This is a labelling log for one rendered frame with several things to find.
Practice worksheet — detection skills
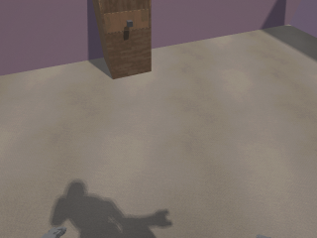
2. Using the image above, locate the handle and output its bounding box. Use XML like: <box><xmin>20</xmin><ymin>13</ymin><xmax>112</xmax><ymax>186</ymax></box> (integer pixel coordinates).
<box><xmin>126</xmin><ymin>20</ymin><xmax>134</xmax><ymax>28</ymax></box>

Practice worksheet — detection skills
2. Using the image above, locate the drawer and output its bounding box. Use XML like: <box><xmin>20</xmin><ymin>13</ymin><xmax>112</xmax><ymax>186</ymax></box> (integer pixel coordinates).
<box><xmin>103</xmin><ymin>8</ymin><xmax>149</xmax><ymax>33</ymax></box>

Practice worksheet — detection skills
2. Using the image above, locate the cabinet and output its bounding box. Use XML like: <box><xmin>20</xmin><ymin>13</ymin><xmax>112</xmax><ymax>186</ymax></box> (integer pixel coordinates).
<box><xmin>92</xmin><ymin>0</ymin><xmax>152</xmax><ymax>79</ymax></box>

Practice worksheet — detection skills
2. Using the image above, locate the left robot hand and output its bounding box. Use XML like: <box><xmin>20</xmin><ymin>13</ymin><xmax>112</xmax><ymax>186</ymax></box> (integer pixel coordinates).
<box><xmin>41</xmin><ymin>226</ymin><xmax>67</xmax><ymax>238</ymax></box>

